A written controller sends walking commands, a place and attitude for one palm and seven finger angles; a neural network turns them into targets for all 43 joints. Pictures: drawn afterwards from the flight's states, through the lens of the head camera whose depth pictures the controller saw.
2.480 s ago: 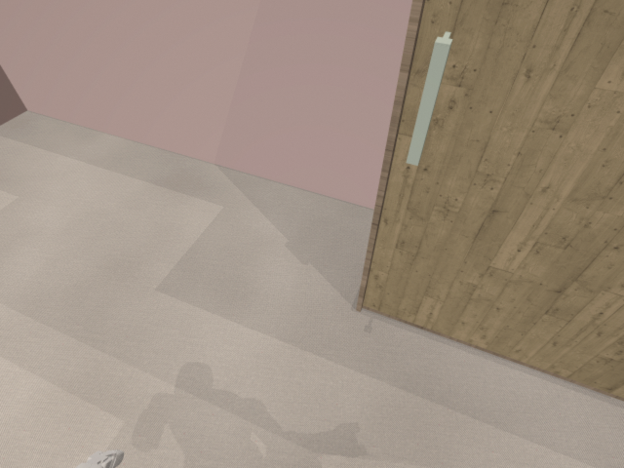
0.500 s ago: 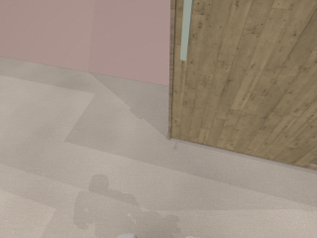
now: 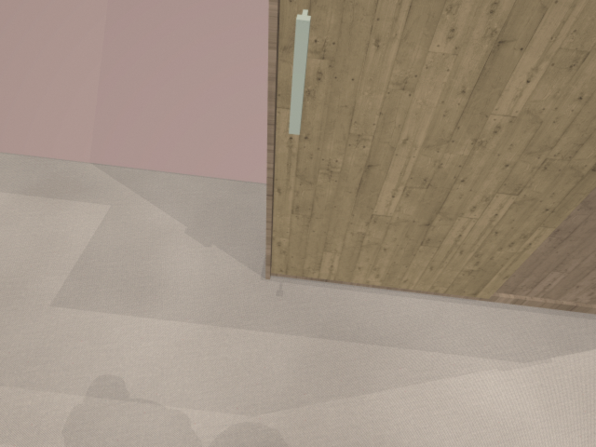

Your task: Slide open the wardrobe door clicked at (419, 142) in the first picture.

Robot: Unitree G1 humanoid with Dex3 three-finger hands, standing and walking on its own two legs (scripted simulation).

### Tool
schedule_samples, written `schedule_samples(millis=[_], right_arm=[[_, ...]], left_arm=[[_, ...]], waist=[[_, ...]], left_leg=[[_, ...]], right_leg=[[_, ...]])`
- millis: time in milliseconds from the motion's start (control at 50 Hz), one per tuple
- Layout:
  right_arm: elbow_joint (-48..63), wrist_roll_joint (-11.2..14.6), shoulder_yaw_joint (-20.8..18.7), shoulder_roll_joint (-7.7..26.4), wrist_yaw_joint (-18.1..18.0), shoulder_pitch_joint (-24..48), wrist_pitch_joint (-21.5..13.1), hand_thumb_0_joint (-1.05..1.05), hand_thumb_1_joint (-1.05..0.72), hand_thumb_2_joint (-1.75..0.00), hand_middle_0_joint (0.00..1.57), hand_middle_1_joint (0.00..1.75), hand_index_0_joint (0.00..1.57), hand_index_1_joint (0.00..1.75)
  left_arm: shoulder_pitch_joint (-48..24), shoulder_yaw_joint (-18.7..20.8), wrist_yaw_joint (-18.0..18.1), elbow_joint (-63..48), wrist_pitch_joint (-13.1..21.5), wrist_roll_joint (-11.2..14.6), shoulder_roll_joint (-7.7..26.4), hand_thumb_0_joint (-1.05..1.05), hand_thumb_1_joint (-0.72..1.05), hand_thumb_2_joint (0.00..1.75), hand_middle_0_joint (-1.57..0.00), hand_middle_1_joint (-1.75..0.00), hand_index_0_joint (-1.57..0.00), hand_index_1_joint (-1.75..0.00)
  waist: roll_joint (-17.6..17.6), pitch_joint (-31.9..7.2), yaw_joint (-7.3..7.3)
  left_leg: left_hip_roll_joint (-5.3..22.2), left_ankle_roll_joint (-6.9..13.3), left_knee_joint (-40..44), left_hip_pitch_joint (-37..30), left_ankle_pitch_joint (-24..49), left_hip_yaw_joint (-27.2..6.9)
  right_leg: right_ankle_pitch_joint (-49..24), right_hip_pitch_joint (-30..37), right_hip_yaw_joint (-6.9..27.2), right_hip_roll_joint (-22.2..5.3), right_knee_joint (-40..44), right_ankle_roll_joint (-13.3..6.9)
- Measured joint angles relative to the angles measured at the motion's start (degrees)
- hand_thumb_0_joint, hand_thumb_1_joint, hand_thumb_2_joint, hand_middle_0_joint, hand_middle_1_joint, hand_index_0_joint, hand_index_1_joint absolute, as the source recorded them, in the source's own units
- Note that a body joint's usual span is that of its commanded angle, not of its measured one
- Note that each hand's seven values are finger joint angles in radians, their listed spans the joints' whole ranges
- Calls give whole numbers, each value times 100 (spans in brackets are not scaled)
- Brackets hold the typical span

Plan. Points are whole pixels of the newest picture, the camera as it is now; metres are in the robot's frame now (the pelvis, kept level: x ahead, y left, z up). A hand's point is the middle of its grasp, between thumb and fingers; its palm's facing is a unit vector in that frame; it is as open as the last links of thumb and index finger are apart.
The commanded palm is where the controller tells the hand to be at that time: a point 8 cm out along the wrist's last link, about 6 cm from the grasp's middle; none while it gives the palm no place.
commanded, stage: take the last steps up to it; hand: left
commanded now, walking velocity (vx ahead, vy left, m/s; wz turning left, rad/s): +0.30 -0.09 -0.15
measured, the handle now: (299, 76) +0.80 +0.06 +0.10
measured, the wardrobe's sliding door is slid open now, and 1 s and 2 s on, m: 0.00 0.00 0.00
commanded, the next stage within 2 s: come to a stop and stand still in 0.80 s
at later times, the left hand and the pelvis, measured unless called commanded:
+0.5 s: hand out of the picture +0.11 +0.13 -0.18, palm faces -0.03 -0.98 -0.19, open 7.2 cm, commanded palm none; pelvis +0.11 -0.06 +0.00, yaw -3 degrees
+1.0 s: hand (241, 329) +0.35 +0.12 -0.18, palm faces -0.05 -0.97 -0.22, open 7.3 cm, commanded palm none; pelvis +0.29 -0.06 -0.01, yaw -5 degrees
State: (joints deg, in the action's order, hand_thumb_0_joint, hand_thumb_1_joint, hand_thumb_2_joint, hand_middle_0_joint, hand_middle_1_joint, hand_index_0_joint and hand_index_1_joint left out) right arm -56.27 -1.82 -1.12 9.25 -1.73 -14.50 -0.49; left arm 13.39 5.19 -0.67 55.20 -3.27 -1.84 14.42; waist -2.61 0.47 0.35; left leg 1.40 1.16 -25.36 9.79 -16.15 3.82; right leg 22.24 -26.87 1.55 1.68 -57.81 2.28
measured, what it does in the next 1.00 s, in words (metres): walks ahead: right foot, then left foot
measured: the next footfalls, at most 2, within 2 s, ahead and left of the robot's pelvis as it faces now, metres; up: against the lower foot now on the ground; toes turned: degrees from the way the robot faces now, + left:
right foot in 0.24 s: +0.06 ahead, -0.16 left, +0.00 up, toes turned -9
left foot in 0.62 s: +0.30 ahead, +0.05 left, +0.00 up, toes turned +5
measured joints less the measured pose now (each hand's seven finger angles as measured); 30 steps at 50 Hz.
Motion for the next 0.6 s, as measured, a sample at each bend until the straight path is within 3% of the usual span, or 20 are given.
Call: schedule_samples(millis=[120, 200, 240, 300, 340, 380, 500, 600], right_arm=[[-199, -45, -48, 13, 40, -407, -132, 0, -90, -90, 20, 30, 20, 30], [-437, -58, -95, 106, 59, -696, -106, 0, -90, -90, 20, 30, 20, 30], [-572, -19, -112, 146, 83, -892, -79, 0, -90, -90, 20, 30, 20, 30], [-838, 6, -125, 214, 130, -939, 103, 0, -90, -90, 20, 30, 20, 29], [-897, -9, -159, 220, 170, -870, 157, 0, -91, -90, 20, 30, 20, 29], [-828, -22, -196, 208, 194, -757, 136, 1, -91, -90, 20, 30, 20, 29], [-468, -2, -231, 115, 277, -160, 27, 0, -91, -90, 20, 30, 19, 29], [-246, 30, -167, -8, 313, 344, -139, 0, -91, -90, 20, 30, 19, 29]], left_arm=[[-58, -76, -137, 116, -1, -17, -109, 1, 91, 90, -20, -30, -20, -30], [-251, -131, -170, 154, 114, 7, -239, 1, 91, 90, -20, -30, -20, -30], [-332, -164, -150, 149, 274, 13, -285, 1, 91, 90, -20, -30, -20, -30], [-344, -213, -42, 196, 502, 53, -459, 1, 91, 90, -20, -30, -20, -30], [-179, -233, 28, 261, 562, 55, -541, 0, 91, 90, -20, -30, -20, -30], [4, -169, 141, 364, 594, 61, -527, 0, 93, 90, -21, -30, -20, -30], [552, -253, 154, 805, 632, 21, -489, 0, 93, 90, -20, -30, -20, -30], [958, -271, 146, 1108, 601, 18, -529, 0, 92, 90, -20, -30, -20, -30]], waist=[[181, -27, -205], [329, 43, -362], [364, 61, -370], [498, 104, -299], [449, 59, -241], [404, 28, -229], [328, 88, -154], [193, 213, 11]], left_leg=[[174, -94, 254, -244, -10, 238], [337, -265, 57, -263, -219, 308], [423, -323, -453, -112, -531, 285], [489, -209, -2256, 596, -1233, 38], [469, -185, -3080, 1090, -1046, 35], [506, -227, -3321, 1488, -724, 90], [581, -273, -2468, 2026, -15, 248], [427, -126, -1249, 1653, 270, 371]], right_leg=[[88, 442, -368, -343, 1032, -23], [-82, 920, -558, -364, 2229, -112], [-575, 1253, -627, -329, 2878, -251], [-475, 1371, -759, -196, 2705, -386], [-406, 1602, -756, -166, 2934, -420], [-460, 1845, -765, -135, 3233, -411], [-377, 2430, -743, -41, 3734, -391], [152, 2774, -674, -92, 3450, -232]])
